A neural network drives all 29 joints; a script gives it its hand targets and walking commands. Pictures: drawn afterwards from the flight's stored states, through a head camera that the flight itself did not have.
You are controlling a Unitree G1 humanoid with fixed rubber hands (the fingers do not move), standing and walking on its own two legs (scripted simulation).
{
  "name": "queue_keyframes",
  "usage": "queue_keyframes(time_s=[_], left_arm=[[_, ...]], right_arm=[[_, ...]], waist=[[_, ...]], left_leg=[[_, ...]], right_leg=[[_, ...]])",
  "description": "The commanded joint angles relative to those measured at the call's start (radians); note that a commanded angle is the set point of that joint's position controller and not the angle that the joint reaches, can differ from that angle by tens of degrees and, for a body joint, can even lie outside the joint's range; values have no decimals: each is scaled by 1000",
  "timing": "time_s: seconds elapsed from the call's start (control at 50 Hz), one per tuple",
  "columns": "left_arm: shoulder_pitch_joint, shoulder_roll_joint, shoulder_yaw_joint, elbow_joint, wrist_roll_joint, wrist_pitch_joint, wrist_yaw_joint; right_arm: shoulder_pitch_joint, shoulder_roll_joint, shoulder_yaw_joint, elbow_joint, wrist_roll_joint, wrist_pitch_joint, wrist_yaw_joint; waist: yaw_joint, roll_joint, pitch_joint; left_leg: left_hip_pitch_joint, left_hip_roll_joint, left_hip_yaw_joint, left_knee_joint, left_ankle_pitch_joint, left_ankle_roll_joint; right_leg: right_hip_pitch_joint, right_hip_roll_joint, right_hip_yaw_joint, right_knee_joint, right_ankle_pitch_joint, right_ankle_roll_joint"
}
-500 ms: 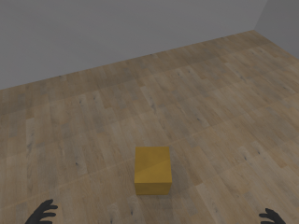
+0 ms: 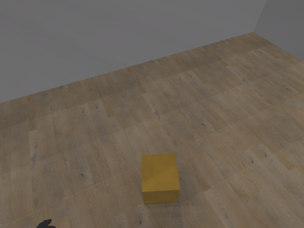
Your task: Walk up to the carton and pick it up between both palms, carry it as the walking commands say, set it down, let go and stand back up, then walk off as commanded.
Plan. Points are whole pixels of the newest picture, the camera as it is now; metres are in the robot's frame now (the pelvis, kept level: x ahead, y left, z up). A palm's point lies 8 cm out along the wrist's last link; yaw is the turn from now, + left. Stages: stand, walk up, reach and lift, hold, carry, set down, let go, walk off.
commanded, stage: walk up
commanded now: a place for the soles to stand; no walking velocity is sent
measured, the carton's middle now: (159, 179) +0.48 -0.01 -0.65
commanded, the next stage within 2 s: reach and lift in 0.88 s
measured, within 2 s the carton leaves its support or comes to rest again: neither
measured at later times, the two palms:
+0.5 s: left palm out of the picture +0.10 +0.33 -0.10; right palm out of the picture +0.11 -0.31 -0.10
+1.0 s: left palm (45, 221) +0.15 +0.30 -0.09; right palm out of the picture +0.13 -0.30 -0.10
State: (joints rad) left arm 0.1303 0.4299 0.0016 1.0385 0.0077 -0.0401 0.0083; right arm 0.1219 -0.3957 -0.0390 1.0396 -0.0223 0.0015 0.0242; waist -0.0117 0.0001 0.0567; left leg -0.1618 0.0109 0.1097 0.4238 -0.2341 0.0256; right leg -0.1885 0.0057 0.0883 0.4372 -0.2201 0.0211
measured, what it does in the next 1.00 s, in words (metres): stands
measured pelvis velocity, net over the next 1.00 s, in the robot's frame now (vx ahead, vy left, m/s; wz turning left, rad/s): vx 0.00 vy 0.00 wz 0.02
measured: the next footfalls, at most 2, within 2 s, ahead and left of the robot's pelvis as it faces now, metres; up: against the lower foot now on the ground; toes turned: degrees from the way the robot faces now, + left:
none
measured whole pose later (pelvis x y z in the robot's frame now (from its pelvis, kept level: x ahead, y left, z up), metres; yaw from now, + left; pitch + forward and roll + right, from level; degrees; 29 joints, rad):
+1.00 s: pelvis +0.00 +0.00 -0.01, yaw +1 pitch -2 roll +0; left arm 0.05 0.35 0.12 0.68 0.10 0.14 -0.04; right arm 0.13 -0.35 -0.12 0.68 -0.06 0.16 0.06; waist 0.01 0.01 0.17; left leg -0.22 0.02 0.08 0.55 -0.29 0.02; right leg -0.24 0.00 0.04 0.55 -0.28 0.02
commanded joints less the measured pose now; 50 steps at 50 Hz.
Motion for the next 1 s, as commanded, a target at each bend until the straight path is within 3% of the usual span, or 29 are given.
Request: queue_keyframes(time_s=[0.0,0.12,0.18,0.22,0.24,0.34,0.38,0.46,0.52,0.6,0.64,0.7,0.86,0.88,0.9,0.94,0.96,0.98], left_arm=[[-19,172,29,-39,-7,-13,13],[-20,177,18,-24,-7,-9,23],[-29,186,18,-28,-7,-4,25],[-13,181,17,-25,-7,-4,27],[-11,183,18,-26,-5,-4,27],[-9,191,17,-30,0,-7,30],[-14,200,18,-32,1,-7,32],[-24,199,21,-39,3,-8,31],[-17,207,22,-39,5,-11,29],[-7,210,25,-41,7,-15,30],[-17,214,26,-41,6,-18,30],[-13,205,24,-37,5,-14,30],[-19,199,24,-44,3,-11,28],[-234,41,156,-395,45,59,-15],[-219,48,138,-523,62,110,-24],[-91,69,178,-468,108,197,-53],[-55,97,197,-457,121,228,-59],[-73,96,197,-472,111,247,-66]], right_arm=[[-75,-214,-45,-67,-1,-14,-7],[-84,-215,-53,-67,15,-3,-10],[-85,-206,-54,-75,11,3,-7],[-97,-203,-57,-80,8,7,-8],[-100,-199,-58,-84,11,7,-8],[-106,-197,-62,-93,12,16,-7],[-109,-198,-62,-95,13,18,-6],[-113,-199,-61,-97,8,19,0],[-113,-198,-59,-96,8,17,1],[-102,-200,-62,-90,10,17,1],[-101,-194,-60,-87,9,16,2],[-92,-203,-63,-87,10,15,2],[-90,-205,-63,-88,7,12,1],[-199,-51,-81,-439,10,40,30],[-165,-62,-66,-523,-9,78,44],[-118,-112,-120,-536,-49,154,39],[-91,-153,-153,-540,-60,179,41],[-99,-145,-178,-562,-54,192,34]], waist=[[16,42,-69],[8,39,-86],[4,42,-67],[8,67,-71],[4,38,-75],[1,36,-71],[-2,1,-68],[-9,19,-47],[-3,-11,-55],[0,-35,-69],[-2,-13,-61],[-5,-9,-82],[-1,6,-62],[57,-9,73],[60,60,37],[64,-5,41],[66,-2,20],[42,-16,-6]], left_leg=[[48,154,-160,-127,46,42],[98,158,-127,-94,215,49],[74,153,-129,-112,134,46],[80,151,-106,-95,167,50],[85,147,-101,-84,171,47],[103,142,-89,-69,141,41],[107,130,-84,-58,121,39],[92,131,-96,-84,6,40],[82,129,-102,-86,-30,44],[121,115,-95,-60,24,30],[128,113,-94,-60,42,27],[126,131,-99,-74,62,37],[98,139,-103,-93,28,42],[-136,-15,-105,19,-2,-49],[-135,12,-73,-15,-71,-33],[-92,-5,-50,22,-43,-21],[-29,-19,-28,31,-43,-45],[-20,-41,-19,38,-7,-56]], right_leg=[[-6,-69,35,-13,157,-54],[12,-64,14,24,255,-52],[7,-65,18,27,224,-58],[8,-70,19,27,250,-56],[10,-69,16,30,264,-57],[-9,-86,34,20,290,-66],[-21,-94,47,10,298,-71],[-48,-93,60,-11,212,-74],[-40,-94,76,-25,176,-73],[-53,-114,110,-54,226,-84],[-58,-118,110,-54,245,-89],[-29,-96,76,-24,244,-75],[-32,-85,70,-21,232,-70],[-147,46,-127,46,-33,-39],[-60,65,-160,59,-52,-32],[-70,50,-148,34,-56,-19],[-56,41,-141,16,-49,-20],[-40,43,-143,18,-7,-8]])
